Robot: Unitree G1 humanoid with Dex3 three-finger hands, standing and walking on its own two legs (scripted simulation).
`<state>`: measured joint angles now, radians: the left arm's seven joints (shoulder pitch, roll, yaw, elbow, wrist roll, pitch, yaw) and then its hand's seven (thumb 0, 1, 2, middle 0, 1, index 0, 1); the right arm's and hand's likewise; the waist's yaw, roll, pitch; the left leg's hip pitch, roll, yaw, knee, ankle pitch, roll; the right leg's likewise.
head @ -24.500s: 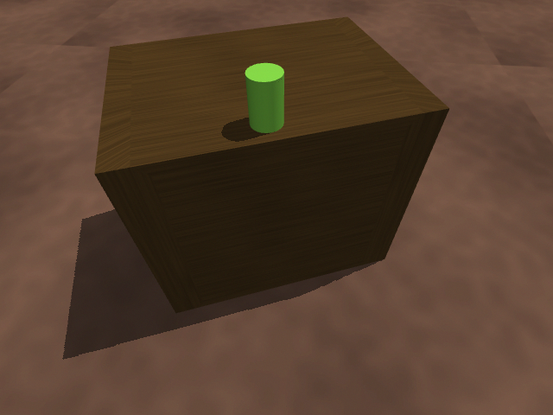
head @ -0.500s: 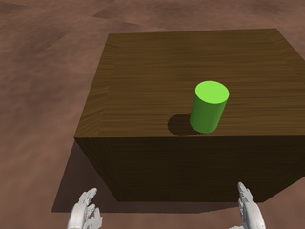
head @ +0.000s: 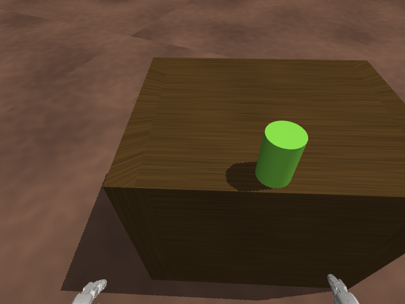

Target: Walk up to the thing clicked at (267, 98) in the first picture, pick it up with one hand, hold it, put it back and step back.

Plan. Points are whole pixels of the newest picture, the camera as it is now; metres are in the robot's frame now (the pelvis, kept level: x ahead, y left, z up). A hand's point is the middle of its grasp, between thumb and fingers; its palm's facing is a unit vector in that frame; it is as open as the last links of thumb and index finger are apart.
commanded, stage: home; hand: right
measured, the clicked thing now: (279, 155) +0.43 -0.15 +0.06
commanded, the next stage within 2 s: stand in 1.64 s
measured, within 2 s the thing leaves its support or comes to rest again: neither
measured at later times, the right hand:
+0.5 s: hand out of the picture +0.02 -0.26 -0.14, palm faces -0.07 +0.93 -0.36, open 17.4 cm
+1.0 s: hand out of the picture +0.06 -0.25 -0.13, palm faces -0.06 +0.93 -0.35, open 17.3 cm
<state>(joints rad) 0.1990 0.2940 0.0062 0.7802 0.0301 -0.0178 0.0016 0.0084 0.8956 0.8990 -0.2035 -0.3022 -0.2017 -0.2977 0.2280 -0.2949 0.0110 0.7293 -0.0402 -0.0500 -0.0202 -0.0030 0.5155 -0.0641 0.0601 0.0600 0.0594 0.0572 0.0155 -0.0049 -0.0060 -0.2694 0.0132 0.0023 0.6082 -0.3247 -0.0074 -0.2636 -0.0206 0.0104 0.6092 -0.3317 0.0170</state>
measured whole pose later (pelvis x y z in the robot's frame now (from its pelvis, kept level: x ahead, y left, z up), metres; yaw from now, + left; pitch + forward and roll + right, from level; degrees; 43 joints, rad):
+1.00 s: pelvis -0.02 +0.00 +0.02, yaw +0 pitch -3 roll +0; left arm 0.13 0.35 -0.01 1.13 0.01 0.00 -0.01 0.00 0.90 0.90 -0.20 -0.30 -0.20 -0.30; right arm 0.12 -0.36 0.03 1.12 -0.01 -0.01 0.00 0.00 0.51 -0.07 0.06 0.06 0.06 0.06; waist 0.01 0.00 0.04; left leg -0.13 0.01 0.00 0.36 -0.17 -0.01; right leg -0.12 -0.02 0.00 0.35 -0.18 0.02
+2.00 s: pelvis -0.01 +0.00 +0.02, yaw +1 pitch -3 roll +0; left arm 0.13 0.35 0.00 1.13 0.01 0.00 -0.01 0.00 0.90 0.90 -0.20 -0.30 -0.20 -0.30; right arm 0.13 -0.35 0.01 1.13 -0.01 -0.01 0.00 0.00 0.06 -0.50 0.17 0.24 0.17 0.24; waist 0.00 0.00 0.06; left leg -0.11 0.01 -0.01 0.33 -0.16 -0.01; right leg -0.10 -0.02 0.00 0.32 -0.17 0.02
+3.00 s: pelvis +0.00 -0.01 +0.02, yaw +0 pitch -3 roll +0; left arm 0.13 0.35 0.00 1.12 0.01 0.00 -0.01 0.00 0.90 0.90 -0.20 -0.30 -0.20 -0.30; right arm 0.12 -0.35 0.01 1.13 -0.01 -0.01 0.00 0.01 -0.90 -0.90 0.20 0.30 0.20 0.30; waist 0.01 0.00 0.06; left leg -0.09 0.02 0.00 0.31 -0.17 -0.02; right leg -0.09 -0.02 0.00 0.32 -0.19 0.01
